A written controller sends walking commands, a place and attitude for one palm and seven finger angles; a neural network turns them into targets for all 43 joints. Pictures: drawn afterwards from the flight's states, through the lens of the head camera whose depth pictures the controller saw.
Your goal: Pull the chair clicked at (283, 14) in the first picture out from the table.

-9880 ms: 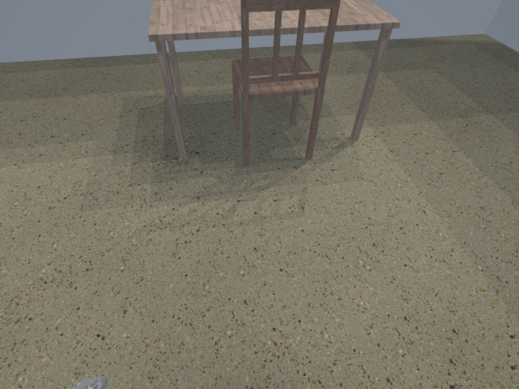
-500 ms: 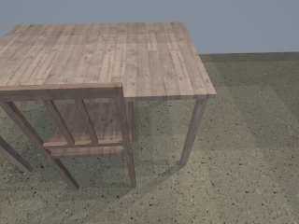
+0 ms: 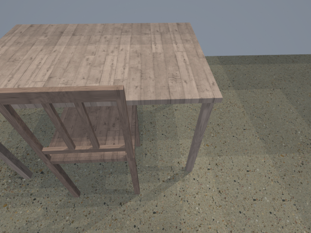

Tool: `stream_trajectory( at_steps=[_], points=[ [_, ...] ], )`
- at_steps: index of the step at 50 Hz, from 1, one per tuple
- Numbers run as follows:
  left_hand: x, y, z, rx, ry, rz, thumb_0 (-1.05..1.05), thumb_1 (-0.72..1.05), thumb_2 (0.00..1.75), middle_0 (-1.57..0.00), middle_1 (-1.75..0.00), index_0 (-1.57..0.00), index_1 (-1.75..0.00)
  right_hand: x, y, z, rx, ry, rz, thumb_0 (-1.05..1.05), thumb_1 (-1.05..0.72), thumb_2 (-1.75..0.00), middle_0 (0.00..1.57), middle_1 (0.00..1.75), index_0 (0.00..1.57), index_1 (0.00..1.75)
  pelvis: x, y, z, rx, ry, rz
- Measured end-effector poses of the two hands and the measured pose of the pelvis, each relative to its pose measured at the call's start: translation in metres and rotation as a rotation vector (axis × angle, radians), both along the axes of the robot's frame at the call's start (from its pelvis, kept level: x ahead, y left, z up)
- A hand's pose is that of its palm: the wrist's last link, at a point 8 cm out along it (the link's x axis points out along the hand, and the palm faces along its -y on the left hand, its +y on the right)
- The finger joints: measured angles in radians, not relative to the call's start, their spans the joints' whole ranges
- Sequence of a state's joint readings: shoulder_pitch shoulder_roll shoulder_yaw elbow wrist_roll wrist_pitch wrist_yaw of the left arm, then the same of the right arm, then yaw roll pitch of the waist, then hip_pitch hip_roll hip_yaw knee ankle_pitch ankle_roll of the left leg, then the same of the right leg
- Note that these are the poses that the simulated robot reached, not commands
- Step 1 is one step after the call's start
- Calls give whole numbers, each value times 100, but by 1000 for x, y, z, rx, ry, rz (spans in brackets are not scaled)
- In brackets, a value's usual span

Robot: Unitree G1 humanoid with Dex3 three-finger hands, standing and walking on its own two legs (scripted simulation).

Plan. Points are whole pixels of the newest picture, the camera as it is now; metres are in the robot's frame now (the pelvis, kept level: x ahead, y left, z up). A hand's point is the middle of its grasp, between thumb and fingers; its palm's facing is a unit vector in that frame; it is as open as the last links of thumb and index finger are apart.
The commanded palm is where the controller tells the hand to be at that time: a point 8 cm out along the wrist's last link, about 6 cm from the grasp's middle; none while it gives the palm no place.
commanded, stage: look again from close up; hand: left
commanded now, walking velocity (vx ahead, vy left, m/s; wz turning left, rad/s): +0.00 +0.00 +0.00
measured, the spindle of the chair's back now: (60, 127) +0.48 +0.39 -0.08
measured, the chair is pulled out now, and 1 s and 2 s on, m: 0.00 0.00 0.00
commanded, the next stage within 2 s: shuffle to correct the standing spot in 0.26 s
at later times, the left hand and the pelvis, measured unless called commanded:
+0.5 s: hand out of the picture -0.02 +0.15 -0.18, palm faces +0.09 -0.98 -0.15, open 7.3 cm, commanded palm none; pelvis +0.00 +0.00 +0.00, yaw +1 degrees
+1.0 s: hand out of the picture +0.11 +0.21 -0.17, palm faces +0.12 -0.98 -0.18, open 7.3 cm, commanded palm none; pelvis +0.06 +0.04 +0.00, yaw +6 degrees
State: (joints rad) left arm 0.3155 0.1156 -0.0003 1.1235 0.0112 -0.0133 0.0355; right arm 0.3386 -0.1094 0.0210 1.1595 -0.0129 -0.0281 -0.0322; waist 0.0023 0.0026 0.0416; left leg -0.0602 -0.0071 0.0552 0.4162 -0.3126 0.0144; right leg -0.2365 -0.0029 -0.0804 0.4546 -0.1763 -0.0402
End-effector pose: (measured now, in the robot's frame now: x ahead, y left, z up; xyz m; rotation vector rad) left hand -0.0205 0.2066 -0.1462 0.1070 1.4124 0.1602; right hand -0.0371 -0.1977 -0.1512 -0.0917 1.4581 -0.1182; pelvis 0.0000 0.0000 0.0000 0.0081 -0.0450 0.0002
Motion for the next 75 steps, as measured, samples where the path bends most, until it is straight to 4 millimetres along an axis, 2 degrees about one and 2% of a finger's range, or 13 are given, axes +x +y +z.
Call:
stream_trajectory(
  at_steps=[11,24,29,35,38,46,52,55,58,63,68,72,75],
  points=[
    [-7,-8,-1,-14,12,10,1,92,89,-20,-30,-20,-30,-8,-1,2,3,22,0,0,-91,-90,20,29,20,30,-2,-4,1,-1,7,5],
    [-8,-9,-4,-17,1,30,1,92,89,-20,-30,-20,-30,-7,0,0,8,24,12,0,-91,-90,20,29,20,30,-1,-5,-2,-5,10,17],
    [-9,1,-10,-19,-21,90,1,91,89,-20,-30,-20,-30,-5,-2,4,-17,59,48,0,-91,-90,20,29,20,30,1,2,-5,-23,26,61],
    [-7,27,-20,-32,-17,124,1,91,89,-20,-30,-20,-30,5,4,13,-75,30,59,0,-91,-90,20,29,20,30,9,22,-8,-18,28,81],
    [8,39,-14,-30,-15,95,1,91,89,-20,-30,-20,-30,4,13,16,-77,27,37,0,-91,-90,20,29,20,30,18,31,-3,-20,33,82],
    [76,62,4,15,-105,67,2,93,90,-20,-30,-20,-30,10,45,20,-9,82,43,0,-91,-90,20,29,20,30,47,39,4,-6,44,94],
    [138,49,7,26,-167,32,1,92,90,-19,-30,-19,-30,27,51,12,35,130,44,0,-91,-90,20,29,20,30,70,32,0,4,37,105],
    [164,37,5,35,-213,21,1,92,90,-20,-30,-20,-30,44,42,-1,49,142,36,0,-91,-90,20,30,20,30,84,24,-8,17,31,109],
    [175,29,0,52,-238,22,1,91,89,-20,-30,-20,-30,70,25,-16,41,120,27,0,-91,-90,20,30,20,30,91,16,-17,17,26,117],
    [166,29,4,81,-241,55,-1,93,89,-20,-30,-20,-30,126,-2,-17,-4,4,60,0,-91,-90,20,29,20,30,84,7,-14,20,21,133],
    [140,35,6,89,-217,76,-1,93,89,-20,-30,-20,-30,168,-16,-6,-33,-125,116,0,-91,-90,20,29,19,30,71,4,-10,30,33,125],
    [110,43,5,85,-185,99,0,92,89,-20,-30,-20,-30,180,-17,5,-50,-190,152,0,-91,-90,20,29,19,30,60,8,-8,30,40,121],
    [85,52,0,75,-149,118,0,92,89,-20,-30,-20,-30,171,-12,12,-64,-214,159,0,-91,-90,20,29,19,30,52,14,-7,20,45,117]
  ],
)
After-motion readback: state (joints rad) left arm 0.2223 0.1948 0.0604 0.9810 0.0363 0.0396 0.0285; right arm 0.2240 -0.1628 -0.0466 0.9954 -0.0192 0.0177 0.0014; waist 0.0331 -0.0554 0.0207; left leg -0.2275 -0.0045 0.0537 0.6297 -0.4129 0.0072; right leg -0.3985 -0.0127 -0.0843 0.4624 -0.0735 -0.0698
